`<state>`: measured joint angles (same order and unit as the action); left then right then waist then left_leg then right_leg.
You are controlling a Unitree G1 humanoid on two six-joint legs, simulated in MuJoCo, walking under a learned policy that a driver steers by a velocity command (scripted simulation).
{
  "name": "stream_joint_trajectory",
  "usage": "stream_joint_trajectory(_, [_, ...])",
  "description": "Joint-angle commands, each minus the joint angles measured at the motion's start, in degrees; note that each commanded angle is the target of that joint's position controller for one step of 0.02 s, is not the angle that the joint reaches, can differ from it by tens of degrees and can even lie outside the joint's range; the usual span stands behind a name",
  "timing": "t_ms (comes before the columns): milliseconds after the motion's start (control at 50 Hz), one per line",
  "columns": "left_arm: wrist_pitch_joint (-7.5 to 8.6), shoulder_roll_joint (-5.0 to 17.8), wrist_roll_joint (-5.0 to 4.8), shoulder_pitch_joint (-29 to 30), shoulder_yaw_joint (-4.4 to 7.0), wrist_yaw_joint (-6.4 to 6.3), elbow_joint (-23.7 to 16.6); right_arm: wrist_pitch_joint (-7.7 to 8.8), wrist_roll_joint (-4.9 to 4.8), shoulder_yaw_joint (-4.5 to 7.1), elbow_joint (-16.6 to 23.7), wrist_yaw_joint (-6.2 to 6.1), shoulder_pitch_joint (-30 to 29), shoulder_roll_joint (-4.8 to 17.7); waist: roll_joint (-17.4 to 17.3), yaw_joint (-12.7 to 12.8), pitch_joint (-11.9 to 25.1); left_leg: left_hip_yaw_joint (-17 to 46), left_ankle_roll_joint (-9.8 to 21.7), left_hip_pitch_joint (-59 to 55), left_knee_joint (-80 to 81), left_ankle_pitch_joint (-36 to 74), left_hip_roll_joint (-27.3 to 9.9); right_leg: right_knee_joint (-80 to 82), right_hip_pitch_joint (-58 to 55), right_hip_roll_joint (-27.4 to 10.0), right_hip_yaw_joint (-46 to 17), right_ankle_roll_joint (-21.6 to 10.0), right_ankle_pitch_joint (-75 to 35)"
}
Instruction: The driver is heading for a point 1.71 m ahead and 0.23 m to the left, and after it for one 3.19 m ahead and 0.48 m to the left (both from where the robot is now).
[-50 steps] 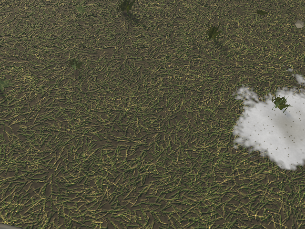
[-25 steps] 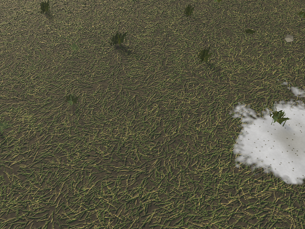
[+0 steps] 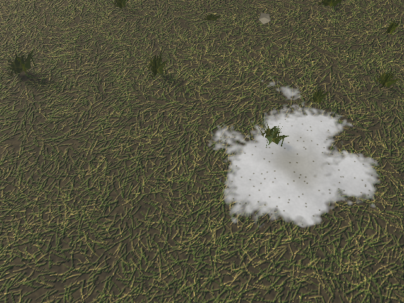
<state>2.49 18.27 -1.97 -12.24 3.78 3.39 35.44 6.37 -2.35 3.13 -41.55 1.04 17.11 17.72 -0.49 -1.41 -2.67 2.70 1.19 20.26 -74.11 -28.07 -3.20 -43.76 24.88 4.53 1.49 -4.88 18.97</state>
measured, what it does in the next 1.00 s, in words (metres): goes down: left foot 0.11 m lower, then right foot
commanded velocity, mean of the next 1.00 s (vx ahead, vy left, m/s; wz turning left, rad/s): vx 0.49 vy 0.00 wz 0.05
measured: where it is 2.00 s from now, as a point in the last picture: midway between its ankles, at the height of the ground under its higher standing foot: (160, 164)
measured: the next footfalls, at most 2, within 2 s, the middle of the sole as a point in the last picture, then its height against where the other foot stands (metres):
left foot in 0.38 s outside the picture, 0.11 m lower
right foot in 0.82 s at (236, 255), level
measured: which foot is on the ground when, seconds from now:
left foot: up 0.00-0.36, down 0.38-0.82, up 0.84-1.00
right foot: down 0.00-0.40, up 0.42-0.80, down 0.82-1.00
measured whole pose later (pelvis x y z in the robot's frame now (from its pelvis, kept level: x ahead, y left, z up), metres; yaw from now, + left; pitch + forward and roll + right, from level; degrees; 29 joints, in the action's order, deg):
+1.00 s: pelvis +0.58 -0.02 -0.08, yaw +8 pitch +1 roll -1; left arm 5.6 14.1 0.5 -11.7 3.3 0.3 41.0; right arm 1.0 -1.3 4.2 -42.2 -0.7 17.5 17.8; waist -2.8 0.2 -0.7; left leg 3.9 0.1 30.3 -64.3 -19.0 -1.9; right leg -22.2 13.8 2.2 2.3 -2.1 9.7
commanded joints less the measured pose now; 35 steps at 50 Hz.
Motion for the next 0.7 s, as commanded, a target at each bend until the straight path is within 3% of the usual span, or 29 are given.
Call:
stream_joint_trajectory(20, [2.04,8.04,0.57,-2.75,1.96,0.38,-3.07,0.34,1.12,1.68,7.49,-1.02,-2.84,8.01,0.12,-0.24,2.73,4.19,-0.15,22.78,-0.28,4.67,-1.94,25.23,-14.79,-19.66,-36.39,-16.14,-12.58])
stream_joint_trajectory(60, [1.95,7.09,1.02,-0.34,1.59,-1.05,-2.25,-0.93,2.63,1.29,6.79,-0.87,-2.83,6.78,1.26,-1.78,1.68,3.13,-1.35,16.33,10.11,6.32,-3.12,25.86,-7.23,-15.71,-27.43,-13.66,-15.47])
stream_joint_trajectory(80, [2.08,8.46,1.77,-1.05,2.0,-2.03,-1.78,-0.31,3.55,0.77,6.61,-0.38,-4.81,6.01,0.25,-0.63,2.35,2.19,-1.31,16.02,12.38,13.57,-2.71,24.19,-7.02,-14.6,-24.92,-13.01,-19.84])
stream_joint_trajectory(100, [2.48,8.48,1.41,-4.64,1.96,-3.29,-0.3,0.53,3.51,1.08,7.63,0.21,-9.66,6.99,0.41,1.17,1.41,3.84,-0.89,19.93,18.38,22.35,-2.6,23.54,-9.44,-12.6,-22.66,-11.33,-17.27])
stream_joint_trajectory(120, [2.52,8.82,0.87,-6.56,2.09,-4.42,0.81,1.21,4.06,0.44,8.35,0.65,-12.85,5.82,2.05,2.27,1.81,3.06,-0.56,21.39,23.59,28.75,-1.69,22.81,-11.13,-11.49,-21.79,-10.75,-17.45])
stream_joint_trajectory(140, [1.9,7.77,0.13,-7.35,1.78,-5.63,2.07,1.59,5.05,-0.41,9.05,1.27,-15.5,3.88,1.87,2.9,1.59,1.51,-0.52,16.29,33.31,38.52,0.3,22.18,-6.35,-7.52,-17.53,-9.3,-11.62])
stream_joint_trajectory(160, [1.29,6.96,0.16,-7.41,1.48,-6.16,2.47,1.93,5.42,-1.18,8.52,2.04,-16.39,1.76,1.45,3.85,2.31,-0.36,-0.06,9.14,39.47,48.12,2.48,21.61,-2.44,-5.28,-14.58,-7.64,-8.07])
stream_joint_trajectory(180, [1.01,7.16,0.48,-8.99,1.48,-6.36,3.5,2.1,4.85,-1.43,8.31,2.83,-17.23,0.9,1.53,4.79,3.23,-1.62,0.19,3.51,41.15,54.97,3.91,21.53,0.92,-5.38,-14.32,-6.86,-4.41])
stream_joint_trajectory(220, [0.93,6.54,0.3,-10.6,1.32,-6.0,5.14,1.6,3.38,-1.28,9.21,3.39,-18.1,1.38,4.42,5.24,2.32,-0.53,0.85,1.0,42.41,57.03,3.7,18.2,2.16,-6.31,-15.98,-6.61,0.1])
stream_joint_trajectory(280, [0.46,4.09,-0.13,-13.48,0.99,-5.79,6.83,1.24,3.2,-1.28,10.88,3.17,-21.84,1.95,4.51,6.88,0.16,2.21,1.35,6.83,48.18,50.83,2.15,9.74,-7.67,-7.57,-20.09,-5.69,2.37])
stream_joint_trajectory(340, [-0.56,3.57,-0.19,-15.46,1.15,-6.52,8.22,1.6,2.9,-1.19,10.01,2.63,-20.39,1.61,4.02,7.77,-1.37,4.46,1.3,10.15,57.76,48.86,-1.58,1.14,-18.6,-8.34,-22.52,-4.98,-2.92])
stream_joint_trajectory(360, [-0.99,4.38,0.29,-15.24,1.26,-6.21,8.7,1.5,2.76,-0.57,8.18,2.2,-15.04,2.08,3.15,5.25,0.14,2.45,1.53,5.58,59.07,46.05,-1.68,-4.83,-18.79,-7.99,-20.7,-4.68,-8.03])
stream_joint_trajectory(380, [-1.05,3.61,0.83,-14.72,0.93,-5.4,8.73,1.38,2.79,0.26,4.77,2.0,-5.83,2.85,1.36,1.76,4.38,0.28,2.43,-6.53,56.9,46.41,-1.17,-14.74,-14.37,-5.91,-17.34,-3.99,-11.07])
stream_joint_trajectory(400, [-0.04,1.46,1.55,-14.04,0.25,-4.26,7.77,1.38,2.86,0.94,1.82,2.1,4.2,4.17,-3.06,-2.08,11.24,3.22,4.65,-25.54,48.71,54.27,-4.05,-30.6,-0.85,-2.18,-13.48,-2.24,-2.32])
stream_joint_trajectory(420, [1.28,-1.76,0.91,-21.19,-1.07,-3.49,8.51,1.01,2.41,1.47,0.01,2.19,11.29,6.71,-12.62,-1.74,19.25,14.51,12.12,-48.61,35.48,67.28,-13.23,-51.71,20.12,2.1,-12.37,1.08,24.93])
stream_joint_trajectory(440, [2.47,1.62,0.45,-22.62,-1.61,-3.39,7.17,-0.22,0.58,2.57,-0.9,2.34,14.22,9.22,-12.91,-2.25,23.59,26.41,16.75,-53.15,37.59,55.05,-17.85,-58.74,28.99,-1.44,-11.52,3.55,23.28])
stream_joint_trajectory(460, [3.56,3.39,-1.71,-17.83,-1.72,-3.25,3.71,-1.22,-0.18,4.36,-1.72,1.69,12.63,13.3,-13.08,-2.4,22.19,38.89,22.02,-52.41,48.15,19.05,-20.92,-58.87,38.9,-3.71,-8.71,4.74,16.51])
stream_joint_trajectory(480, [4.14,5.74,-0.78,-6.73,-0.93,-4.35,2.25,-1.65,2.0,2.74,1.31,0.34,5.96,7.02,-1.01,-3.7,15.56,39.7,19.16,-41.52,55.61,8.45,-19.01,-53.25,39.28,-6.94,-8.3,4.01,5.75])
stream_joint_trajectory(500, [4.32,7.37,-0.06,-2.07,-0.48,-4.89,0.59,-0.95,2.77,1.66,2.9,-0.1,0.66,6.4,-0.35,-1.2,9.1,39.87,19.1,-29.65,57.59,14.11,-18.71,-44.85,35.48,-8.11,-9.24,4.27,-0.53])
stream_joint_trajectory(520, [4.01,6.28,1.89,-1.57,-0.47,-5.23,0.89,-0.2,2.91,1.03,3.09,-0.12,-2.66,5.01,2.0,1.9,4.15,36.02,18.14,-18.09,58.53,24.15,-15.13,-37.34,29.23,-9.76,-10.4,5.69,-2.77])
stream_joint_trajectory(540, [3.62,5.2,3.09,-2.2,-0.28,-5.42,1.11,-0.15,2.36,1.05,2.5,-0.08,-3.28,4.52,0.26,3.79,0.28,28.03,16.43,-10.64,59.58,29.86,-10.43,-27.92,24.12,-10.6,-9.84,7.01,-3.29])
stream_joint_trajectory(580, [3.58,1.92,4.14,-0.18,-1.06,-5.36,0.05,-0.22,2.02,0.98,1.67,-0.5,-2.28,4.0,-3.43,3.2,0.7,17.6,14.38,-3.15,61.07,40.21,-4.4,-12.85,14.31,-9.49,-6.27,8.89,-7.52])
stream_joint_trajectory(620, [3.85,-1.5,3.79,3.86,-2.1,-4.56,-0.96,-0.9,1.27,1.45,0.03,-1.45,-0.39,5.07,-5.3,1.81,2.97,11.55,12.32,-0.82,60.66,44.8,-0.8,0.69,5.08,-6.23,-4.04,9.22,-16.35])
stream_joint_trajectory(660, [3.91,-1.76,2.85,7.67,-2.15,-4.0,-1.48,-1.65,0.6,1.96,-1.65,-2.04,3.78,6.08,-4.59,-0.48,4.21,12.38,11.43,-2.74,60.55,41.38,-1.08,8.16,0.9,-3.41,-3.63,9.36,-23.27])
stream_joint_trajectory(700, [3.72,-0.8,2.27,10.89,-1.66,-3.64,-2.49,-2.5,-0.14,1.98,-2.62,-2.32,6.24,5.42,-4.32,-1.41,3.64,15.6,10.31,-6.38,58.97,35.93,-2.21,13.0,0.4,-2.71,-5.0,8.48,-24.02])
